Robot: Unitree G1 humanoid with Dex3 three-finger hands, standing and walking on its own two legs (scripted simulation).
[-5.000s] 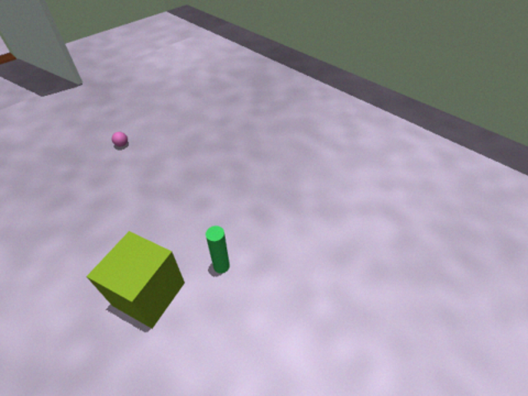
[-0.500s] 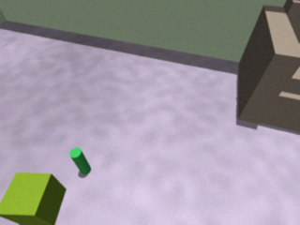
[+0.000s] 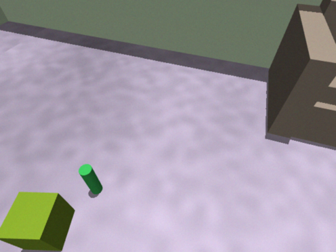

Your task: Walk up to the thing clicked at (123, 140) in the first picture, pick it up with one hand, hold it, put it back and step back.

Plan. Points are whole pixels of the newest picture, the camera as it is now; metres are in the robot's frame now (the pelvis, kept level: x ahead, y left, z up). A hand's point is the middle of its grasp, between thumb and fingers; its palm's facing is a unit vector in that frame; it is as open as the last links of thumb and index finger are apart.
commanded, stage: stand
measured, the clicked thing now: out of the picture +1.10 +1.40 -0.74
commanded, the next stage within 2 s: walk up in 0.34 s
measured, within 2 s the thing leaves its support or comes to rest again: neither
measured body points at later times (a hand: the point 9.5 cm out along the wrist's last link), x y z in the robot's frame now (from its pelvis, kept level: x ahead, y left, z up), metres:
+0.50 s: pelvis +0.02 -0.02 +0.00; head +0.02 -0.02 +0.45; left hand +0.10 +0.31 -0.12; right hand +0.07 -0.33 -0.12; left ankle +0.00 +0.12 -0.75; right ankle +0.03 -0.15 -0.71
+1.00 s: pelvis +0.20 -0.06 -0.01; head +0.22 -0.06 +0.44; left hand +0.21 +0.27 -0.13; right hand +0.29 -0.38 -0.13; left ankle +0.34 +0.09 -0.73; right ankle +0.10 -0.18 -0.75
